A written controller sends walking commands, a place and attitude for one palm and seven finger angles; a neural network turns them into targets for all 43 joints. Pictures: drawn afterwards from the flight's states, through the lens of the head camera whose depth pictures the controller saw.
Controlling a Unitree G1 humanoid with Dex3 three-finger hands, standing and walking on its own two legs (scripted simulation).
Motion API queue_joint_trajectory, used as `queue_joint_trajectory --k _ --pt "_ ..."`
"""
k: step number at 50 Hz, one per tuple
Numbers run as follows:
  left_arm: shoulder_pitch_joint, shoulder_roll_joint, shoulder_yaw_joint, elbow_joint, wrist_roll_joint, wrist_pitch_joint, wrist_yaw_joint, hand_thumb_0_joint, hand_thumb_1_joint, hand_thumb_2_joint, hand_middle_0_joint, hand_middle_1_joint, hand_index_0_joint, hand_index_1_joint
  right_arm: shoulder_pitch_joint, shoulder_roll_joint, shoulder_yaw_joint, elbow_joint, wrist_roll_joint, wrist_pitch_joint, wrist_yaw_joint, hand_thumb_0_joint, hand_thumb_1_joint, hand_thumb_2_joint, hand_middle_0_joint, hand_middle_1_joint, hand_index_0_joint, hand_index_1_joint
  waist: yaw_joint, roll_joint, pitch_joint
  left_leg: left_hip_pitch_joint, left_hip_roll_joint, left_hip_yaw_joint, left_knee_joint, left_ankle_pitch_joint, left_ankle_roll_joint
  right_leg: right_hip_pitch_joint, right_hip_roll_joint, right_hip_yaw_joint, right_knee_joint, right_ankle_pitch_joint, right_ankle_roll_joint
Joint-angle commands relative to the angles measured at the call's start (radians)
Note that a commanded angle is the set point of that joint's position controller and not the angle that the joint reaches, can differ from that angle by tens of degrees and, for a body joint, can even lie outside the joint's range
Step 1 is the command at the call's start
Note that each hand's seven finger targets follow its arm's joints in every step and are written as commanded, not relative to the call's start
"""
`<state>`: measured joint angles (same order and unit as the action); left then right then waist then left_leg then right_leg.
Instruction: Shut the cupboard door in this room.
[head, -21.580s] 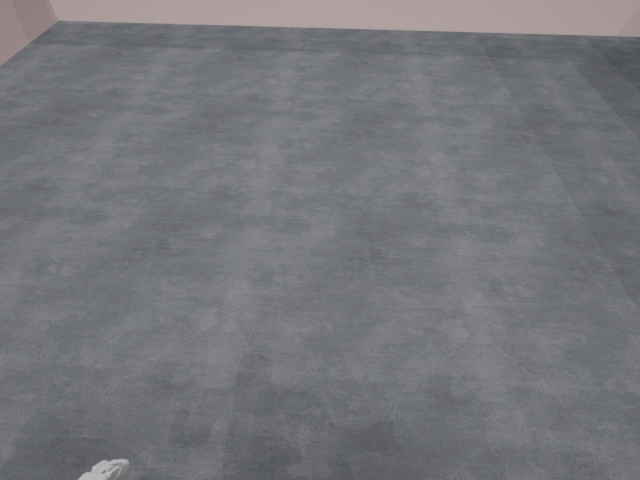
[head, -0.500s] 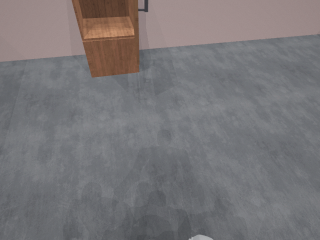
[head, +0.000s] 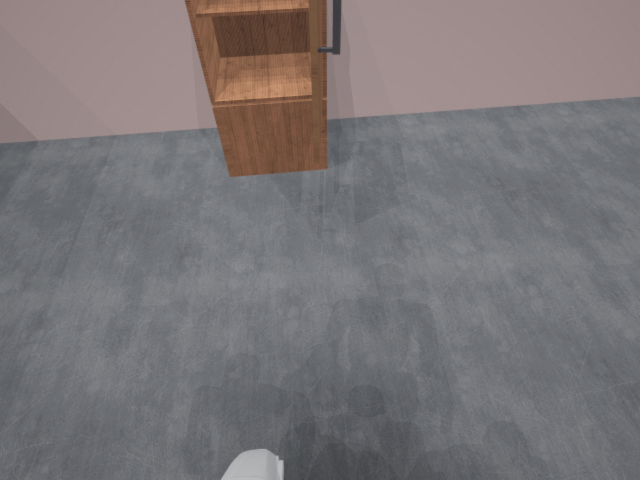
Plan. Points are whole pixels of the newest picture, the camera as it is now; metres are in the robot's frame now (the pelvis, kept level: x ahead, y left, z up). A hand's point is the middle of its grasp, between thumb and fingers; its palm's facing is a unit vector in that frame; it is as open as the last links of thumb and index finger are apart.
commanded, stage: turn or walk to find it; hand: left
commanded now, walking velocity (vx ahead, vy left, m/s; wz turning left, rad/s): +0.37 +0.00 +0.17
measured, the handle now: (328, 22) +1.14 +0.03 +0.06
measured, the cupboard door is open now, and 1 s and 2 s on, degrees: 82 82 82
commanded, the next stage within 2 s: stand and wait in 0.90 s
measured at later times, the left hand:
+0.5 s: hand (176, 409) +0.24 +0.25 -0.17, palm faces +0.10 -0.98 -0.15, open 7.4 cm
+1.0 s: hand (240, 279) +0.48 +0.19 -0.15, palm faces +0.13 -0.96 -0.25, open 7.1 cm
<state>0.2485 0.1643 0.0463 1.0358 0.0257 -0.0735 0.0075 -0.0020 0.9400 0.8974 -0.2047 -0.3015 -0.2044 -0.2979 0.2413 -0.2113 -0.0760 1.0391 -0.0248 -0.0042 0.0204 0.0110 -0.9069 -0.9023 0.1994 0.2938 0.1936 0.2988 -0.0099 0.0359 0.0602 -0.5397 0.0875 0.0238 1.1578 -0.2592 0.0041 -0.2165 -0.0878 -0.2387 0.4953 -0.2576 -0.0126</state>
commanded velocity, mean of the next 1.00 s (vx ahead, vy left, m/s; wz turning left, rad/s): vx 0.33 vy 0.00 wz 0.06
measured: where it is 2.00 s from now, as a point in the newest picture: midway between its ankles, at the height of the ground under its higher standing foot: (328, 372)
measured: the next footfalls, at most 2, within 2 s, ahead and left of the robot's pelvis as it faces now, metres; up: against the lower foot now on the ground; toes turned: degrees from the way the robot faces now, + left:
left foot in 0.22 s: +0.23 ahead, +0.14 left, +0.00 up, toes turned +12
right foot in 0.78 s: +0.55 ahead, -0.10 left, +0.00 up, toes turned -2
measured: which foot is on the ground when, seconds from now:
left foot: up 0.00-0.20, down 0.22-0.80, up 0.82-1.00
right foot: down 0.00-0.22, up 0.24-0.76, down 0.78-1.00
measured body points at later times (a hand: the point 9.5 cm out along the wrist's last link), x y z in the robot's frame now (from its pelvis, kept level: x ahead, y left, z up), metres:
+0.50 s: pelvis +0.21 +0.07 +0.01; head +0.22 +0.08 +0.46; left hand +0.24 +0.30 -0.15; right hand +0.24 -0.18 -0.14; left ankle +0.19 +0.13 -0.74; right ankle +0.26 -0.09 -0.65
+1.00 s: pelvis +0.43 -0.01 +0.00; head +0.46 -0.03 +0.45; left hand +0.48 +0.24 -0.13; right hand +0.45 -0.24 -0.17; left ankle +0.41 +0.15 -0.65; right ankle +0.47 -0.08 -0.74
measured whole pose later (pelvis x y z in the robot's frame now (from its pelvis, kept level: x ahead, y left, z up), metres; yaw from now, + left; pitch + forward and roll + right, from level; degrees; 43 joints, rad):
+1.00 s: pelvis +0.43 -0.01 +0.00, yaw +4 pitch -1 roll +1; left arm 0.19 0.16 0.06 1.04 0.01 -0.08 0.02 -0.03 0.96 0.90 -0.21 -0.30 -0.21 -0.30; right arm 0.27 -0.18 -0.07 1.09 -0.02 -0.02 0.00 0.01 -0.91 -0.90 0.20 0.29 0.19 0.30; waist -0.02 0.04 0.07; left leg -0.51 0.11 0.03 1.17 -0.27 -0.01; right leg -0.25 -0.04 -0.19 0.48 -0.22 -0.06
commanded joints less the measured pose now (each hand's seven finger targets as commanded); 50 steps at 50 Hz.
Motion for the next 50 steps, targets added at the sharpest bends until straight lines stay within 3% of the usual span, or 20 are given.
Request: queue_joint_trajectory --k 1,6,8,9,10,11,12,15,18,27,31,35,36,38,39,40,41,43,46,50 --pt "0.087 0.128 0.020 0.001 0.006 -0.022 0.002 0.000 0.900 0.900 -0.200 -0.300 -0.200 -0.300 -0.036 0.027 0.012 -0.062 0.000 -0.014 0.021 0.000 -0.900 -0.900 0.200 0.300 0.200 0.300 0.019 -0.149 0.026 -0.010 0.049 0.035 -0.257 0.054 -0.023 0.015 -0.240 0.128 -0.312 0.070 -0.074" --pt "0.147 0.160 0.019 0.043 0.003 -0.010 0.001 0.000 0.900 0.900 -0.200 -0.300 -0.200 -0.300 -0.129 0.014 0.019 -0.094 0.002 -0.032 0.028 0.000 -0.900 -0.900 0.200 0.300 0.200 0.300 0.049 -0.149 0.037 0.077 0.015 0.098 -0.483 0.036 -0.001 0.112 -0.260 0.118 -0.263 0.140 -0.088" --pt "0.130 0.172 0.023 0.043 0.001 -0.004 0.002 0.000 0.900 0.900 -0.200 -0.300 -0.200 -0.300 -0.077 -0.009 0.013 -0.081 -0.001 -0.040 0.023 0.000 -0.900 -0.900 0.200 0.300 0.200 0.300 0.010 -0.125 0.022 0.215 -0.003 0.121 -0.558 0.033 0.009 0.081 -0.259 0.096 -0.188 0.163 -0.077" --pt "0.114 0.176 0.024 0.042 -0.004 0.000 0.002 0.000 0.900 0.900 -0.200 -0.300 -0.200 -0.300 0.011 -0.037 0.005 -0.057 -0.005 -0.047 0.018 0.000 -0.900 -0.900 0.200 0.300 0.200 0.300 -0.041 -0.080 -0.018 0.389 -0.032 0.140 -0.620 0.053 0.014 0.010 -0.223 0.052 -0.056 0.201 -0.057" --pt "0.117 0.150 0.019 0.032 -0.008 0.002 -0.004 0.000 0.900 0.900 -0.200 -0.300 -0.200 -0.300 0.156 -0.108 -0.015 -0.016 -0.010 -0.055 0.007 0.000 -0.900 -0.900 0.200 0.300 0.200 0.300 -0.101 0.059 -0.108 0.603 0.028 0.031 -0.697 0.001 0.045 -0.090 -0.143 -0.004 0.209 0.203 -0.015" --pt "0.127 0.088 0.009 0.005 -0.017 0.004 -0.016 0.000 0.900 0.900 -0.200 -0.300 -0.200 -0.300 0.274 -0.235 -0.050 0.015 -0.015 -0.058 -0.006 0.000 -0.900 -0.900 0.200 0.300 0.200 0.300 -0.130 0.319 -0.162 0.755 0.267 -0.353 -0.826 -0.051 0.120 -0.339 0.000 -0.015 0.535 -0.217 0.037" --pt "0.072 0.105 0.003 -0.030 -0.011 0.008 -0.009 0.000 0.900 0.900 -0.200 -0.300 -0.200 -0.300 0.296 -0.251 -0.046 0.032 -0.002 -0.052 -0.018 0.000 -0.900 -0.900 0.200 0.300 0.200 0.300 -0.137 0.303 -0.159 0.723 0.346 -0.471 -0.926 -0.120 0.166 -0.426 0.008 0.111 0.687 -0.337 0.025" --pt "0.020 0.082 0.009 -0.005 -0.003 0.015 -0.020 0.000 0.900 0.900 -0.200 -0.300 -0.200 -0.300 0.106 -0.123 -0.011 -0.014 0.003 -0.060 -0.027 0.000 -0.900 -0.900 0.200 0.300 0.200 0.300 -0.049 0.071 -0.010 0.467 0.288 -0.287 -0.961 -0.098 0.152 -0.438 -0.086 0.202 0.738 -0.132 0.018" --pt "0.083 0.043 0.008 0.021 0.006 0.039 -0.021 0.000 0.900 0.900 -0.200 -0.300 -0.200 -0.300 0.078 -0.062 -0.002 -0.012 0.004 -0.079 -0.030 0.000 -0.900 -0.900 0.200 0.300 0.200 0.300 0.007 0.034 -0.016 0.374 0.217 -0.132 -0.991 0.005 0.131 -0.359 -0.088 0.193 0.686 -0.031 0.038" --pt "-0.116 0.058 0.017 -0.074 0.001 0.057 -0.034 0.000 0.900 0.900 -0.200 -0.300 -0.200 -0.300 0.177 -0.062 -0.001 0.028 0.011 -0.093 -0.041 0.000 -0.900 -0.900 0.200 0.300 0.200 0.300 -0.003 0.045 0.043 0.523 0.194 -0.046 -1.000 0.277 0.163 -0.517 -0.089 0.186 0.478 0.123 0.074" --pt "-0.245 0.053 0.009 -0.118 -0.004 0.048 -0.038 0.000 0.900 0.900 -0.200 -0.300 -0.200 -0.300 0.249 -0.060 0.000 0.061 0.003 -0.088 -0.042 0.000 -0.900 -0.900 0.200 0.300 0.200 0.300 -0.043 0.061 0.083 0.558 0.200 -0.034 -0.972 0.359 0.158 -0.481 -0.065 0.155 0.298 0.110 0.055" --pt "-0.258 0.058 0.011 -0.134 -0.007 0.038 -0.039 0.000 0.900 0.900 -0.200 -0.300 -0.200 -0.300 0.245 -0.078 -0.003 0.073 -0.003 -0.081 -0.044 0.000 -0.900 -0.900 0.200 0.300 0.200 0.300 -0.035 0.078 0.070 0.550 0.205 -0.008 -0.905 0.468 0.139 -0.332 -0.023 0.125 0.160 0.075 0.014" --pt "-0.214 0.070 0.015 -0.124 -0.006 0.033 -0.038 0.000 0.900 0.900 -0.200 -0.300 -0.200 -0.300 0.241 -0.084 -0.004 0.079 -0.004 -0.079 -0.043 0.000 -0.900 -0.900 0.200 0.300 0.200 0.300 -0.010 0.059 0.047 0.538 0.202 -0.001 -0.846 0.553 0.131 -0.244 0.001 0.111 0.128 0.051 0.000" --pt "0.084 0.125 0.031 -0.032 0.001 0.012 -0.034 0.000 0.900 0.900 -0.200 -0.300 -0.200 -0.300 0.201 -0.102 -0.007 0.078 0.006 -0.078 -0.040 0.000 -0.900 -0.900 0.200 0.300 0.200 0.300 0.126 -0.017 -0.115 0.475 0.126 0.057 -0.523 0.622 0.076 0.122 0.042 0.085 0.010 0.135 -0.018" --pt "0.250 0.221 0.055 0.019 0.011 -0.002 -0.020 0.000 0.900 0.900 -0.200 -0.300 -0.200 -0.300 0.221 -0.063 -0.004 0.066 0.017 -0.079 -0.028 0.000 -0.900 -0.900 0.200 0.300 0.200 0.300 0.180 -0.195 -0.248 0.254 0.040 0.097 -0.221 0.332 0.041 0.401 -0.152 0.289 -0.016 0.168 -0.064" --pt "0.319 0.317 0.071 0.048 -0.003 0.000 -0.010 0.000 0.900 0.900 -0.200 -0.300 -0.200 -0.300 0.239 -0.007 0.012 0.030 0.023 -0.077 -0.027 0.000 -0.900 -0.900 0.200 0.300 0.200 0.300 0.147 -0.352 -0.289 -0.014 -0.105 0.071 0.071 -0.299 0.006 0.522 -0.391 0.684 -0.112 0.313 -0.166" --pt "0.241 0.297 0.074 0.028 -0.019 0.004 -0.005 0.000 0.900 0.900 -0.200 -0.300 -0.200 -0.300 0.202 -0.030 0.007 0.028 0.028 -0.061 -0.030 0.000 -0.900 -0.900 0.200 0.300 0.200 0.300 0.130 -0.282 -0.268 -0.018 -0.053 -0.053 0.207 -0.272 0.025 0.405 -0.420 0.710 -0.192 0.174 -0.178" --pt "0.068 0.186 0.044 -0.012 -0.017 0.002 -0.004 0.000 0.900 0.900 -0.200 -0.300 -0.200 -0.300 0.097 -0.003 0.003 0.020 0.013 -0.055 -0.021 0.000 -0.900 -0.900 0.200 0.300 0.200 0.300 0.076 -0.105 -0.058 -0.079 0.034 -0.066 0.211 -0.081 0.024 0.154 -0.326 0.530 -0.232 0.023 -0.136" --pt "0.008 0.094 0.017 -0.007 -0.007 -0.010 0.002 0.000 0.900 0.900 -0.200 -0.300 -0.200 -0.300 0.152 0.029 0.009 0.043 -0.001 -0.026 -0.014 0.000 -0.900 -0.900 0.200 0.300 0.200 0.300 -0.004 -0.139 -0.017 0.018 0.054 -0.038 0.090 0.013 -0.004 -0.033 -0.229 0.316 -0.282 0.084 -0.092" --pt "0.022 0.085 0.012 -0.003 -0.003 -0.018 0.006 0.000 0.900 0.900 -0.200 -0.300 -0.200 -0.300 0.119 0.042 0.018 0.021 -0.002 -0.007 -0.014 0.000 -0.900 -0.900 0.200 0.300 0.200 0.300 -0.024 -0.144 -0.021 0.051 0.050 0.011 -0.106 0.021 -0.044 -0.062 -0.194 0.201 -0.260 0.385 -0.114"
